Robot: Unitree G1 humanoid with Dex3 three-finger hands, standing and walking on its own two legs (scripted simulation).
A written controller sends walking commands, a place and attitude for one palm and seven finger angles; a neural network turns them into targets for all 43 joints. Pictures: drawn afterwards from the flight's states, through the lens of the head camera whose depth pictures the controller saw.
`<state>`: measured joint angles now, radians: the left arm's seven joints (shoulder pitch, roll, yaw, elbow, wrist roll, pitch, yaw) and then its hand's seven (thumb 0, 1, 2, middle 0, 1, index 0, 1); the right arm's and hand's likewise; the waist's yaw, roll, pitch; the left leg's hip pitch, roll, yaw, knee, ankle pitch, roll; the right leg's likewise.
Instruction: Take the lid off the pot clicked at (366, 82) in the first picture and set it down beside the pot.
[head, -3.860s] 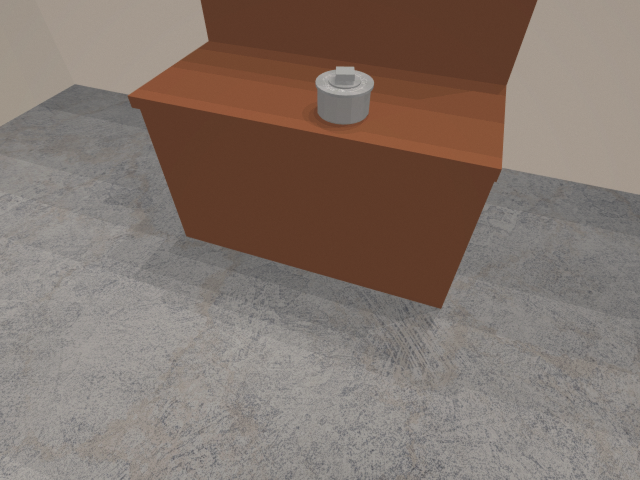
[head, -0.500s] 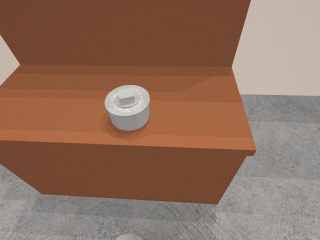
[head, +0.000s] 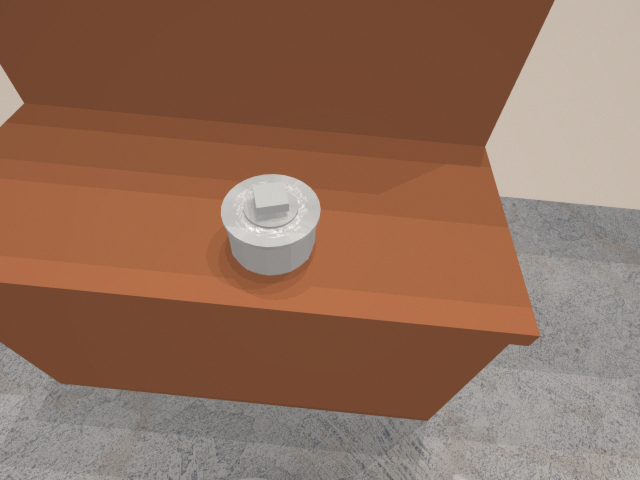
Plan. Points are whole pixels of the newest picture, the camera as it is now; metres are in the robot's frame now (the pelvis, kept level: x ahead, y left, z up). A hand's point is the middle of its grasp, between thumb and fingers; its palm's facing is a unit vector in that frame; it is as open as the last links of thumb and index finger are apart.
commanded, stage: come to a stop and stand still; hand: left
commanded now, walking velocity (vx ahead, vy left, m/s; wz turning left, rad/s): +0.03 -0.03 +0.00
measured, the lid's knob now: (270, 198) +0.51 +0.13 +0.02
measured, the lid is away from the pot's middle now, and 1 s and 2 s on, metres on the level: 0.00 0.00 0.00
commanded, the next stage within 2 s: none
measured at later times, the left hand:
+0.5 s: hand out of the picture -0.04 +0.14 -0.16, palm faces +0.10 -0.97 -0.22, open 7.3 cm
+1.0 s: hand out of the picture -0.02 +0.19 -0.18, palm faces +0.02 -0.97 -0.25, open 7.3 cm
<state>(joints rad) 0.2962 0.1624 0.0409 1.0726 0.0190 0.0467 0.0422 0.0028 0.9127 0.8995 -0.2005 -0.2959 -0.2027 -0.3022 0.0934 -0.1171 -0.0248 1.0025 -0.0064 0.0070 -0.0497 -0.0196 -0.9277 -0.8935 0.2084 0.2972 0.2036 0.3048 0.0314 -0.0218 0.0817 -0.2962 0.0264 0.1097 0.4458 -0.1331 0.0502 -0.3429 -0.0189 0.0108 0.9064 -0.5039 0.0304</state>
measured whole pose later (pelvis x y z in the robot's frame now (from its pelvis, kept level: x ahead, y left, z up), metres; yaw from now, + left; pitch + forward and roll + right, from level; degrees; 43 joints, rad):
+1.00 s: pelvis -0.02 +0.01 -0.01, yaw +0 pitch +0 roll +1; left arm 0.28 0.16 -0.01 1.08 0.01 0.01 0.04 0.00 0.91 0.90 -0.20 -0.30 -0.20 -0.30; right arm 0.30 -0.18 0.01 1.03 -0.01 -0.02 -0.03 0.02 -0.94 -0.89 0.20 0.30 0.20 0.30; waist 0.00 0.03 0.02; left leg -0.15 -0.03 0.08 0.52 -0.37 0.04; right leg -0.24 -0.09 0.01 0.57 -0.33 0.06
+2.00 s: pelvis -0.04 -0.04 +0.00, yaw +1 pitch -1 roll +1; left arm 0.29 0.14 -0.02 1.10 0.01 -0.01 0.03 0.01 0.92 0.90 -0.20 -0.30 -0.20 -0.30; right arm 0.29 -0.12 0.01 1.13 0.00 -0.01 -0.03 0.01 -0.91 -0.89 0.20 0.30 0.20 0.30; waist 0.00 0.00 0.06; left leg -0.14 0.03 0.05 0.44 -0.28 -0.02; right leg -0.22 -0.03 -0.03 0.48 -0.25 0.00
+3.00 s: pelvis -0.05 -0.02 +0.00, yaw +0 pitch -1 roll +0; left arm 0.32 0.12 -0.02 1.10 0.02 -0.01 0.04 0.00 0.91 0.90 -0.20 -0.30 -0.20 -0.30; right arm 0.30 -0.09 0.00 1.14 0.00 -0.02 -0.03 0.01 -0.91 -0.89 0.20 0.30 0.20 0.30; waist 0.01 -0.02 0.06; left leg -0.16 0.01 0.06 0.46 -0.28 0.01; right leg -0.23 -0.04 -0.01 0.48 -0.23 0.03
